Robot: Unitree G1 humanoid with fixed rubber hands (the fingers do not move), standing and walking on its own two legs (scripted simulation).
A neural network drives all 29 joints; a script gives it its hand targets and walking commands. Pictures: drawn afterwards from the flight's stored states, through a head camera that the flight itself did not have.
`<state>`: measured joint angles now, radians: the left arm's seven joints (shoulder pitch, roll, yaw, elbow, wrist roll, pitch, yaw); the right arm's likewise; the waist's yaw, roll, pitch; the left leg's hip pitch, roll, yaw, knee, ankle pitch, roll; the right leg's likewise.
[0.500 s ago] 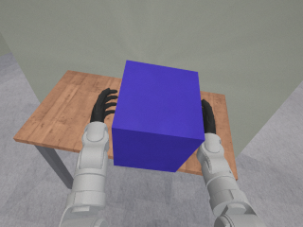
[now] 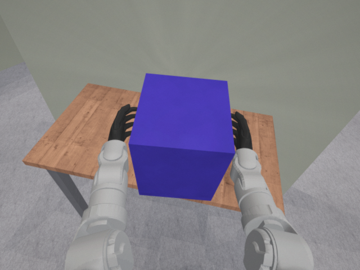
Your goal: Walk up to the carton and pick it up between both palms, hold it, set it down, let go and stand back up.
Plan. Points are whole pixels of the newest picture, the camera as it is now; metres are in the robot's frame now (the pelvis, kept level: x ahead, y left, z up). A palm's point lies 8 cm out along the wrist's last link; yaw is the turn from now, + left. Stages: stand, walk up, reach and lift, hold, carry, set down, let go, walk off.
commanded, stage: set down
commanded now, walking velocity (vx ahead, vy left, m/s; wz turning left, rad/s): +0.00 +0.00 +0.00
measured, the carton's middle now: (180, 141) +0.42 +0.01 +0.04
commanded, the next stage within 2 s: none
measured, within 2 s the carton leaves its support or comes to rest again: rests again in 1.38 s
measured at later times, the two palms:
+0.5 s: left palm (129, 131) +0.42 +0.14 +0.07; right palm (244, 142) +0.40 -0.15 +0.06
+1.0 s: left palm (133, 135) +0.43 +0.13 +0.05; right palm (245, 143) +0.41 -0.16 +0.05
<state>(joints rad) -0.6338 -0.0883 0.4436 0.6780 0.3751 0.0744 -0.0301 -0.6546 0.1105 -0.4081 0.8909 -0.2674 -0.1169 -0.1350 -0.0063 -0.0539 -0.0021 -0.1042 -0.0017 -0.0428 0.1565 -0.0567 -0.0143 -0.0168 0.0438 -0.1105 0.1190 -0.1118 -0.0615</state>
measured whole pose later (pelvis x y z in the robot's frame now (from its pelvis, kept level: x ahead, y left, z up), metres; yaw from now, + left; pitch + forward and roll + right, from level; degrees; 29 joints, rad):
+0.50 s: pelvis +0.02 +0.01 +0.00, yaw -1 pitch +7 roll +0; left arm -0.74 -0.11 0.53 0.85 0.41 -0.06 -0.01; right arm -0.69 0.09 -0.51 0.90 -0.39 -0.15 -0.12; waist -0.01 0.00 -0.06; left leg -0.21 0.00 -0.03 0.13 -0.05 0.00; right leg -0.13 0.04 -0.08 0.10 -0.10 -0.05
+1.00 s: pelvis +0.01 +0.01 +0.00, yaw +0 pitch +13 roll +0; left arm -0.80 -0.09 0.58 0.97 0.44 -0.12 0.02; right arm -0.77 0.11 -0.67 0.92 -0.55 -0.15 -0.07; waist -0.02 0.01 -0.11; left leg -0.34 0.00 -0.04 0.13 -0.02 -0.01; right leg -0.26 0.04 -0.09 0.10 -0.08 -0.05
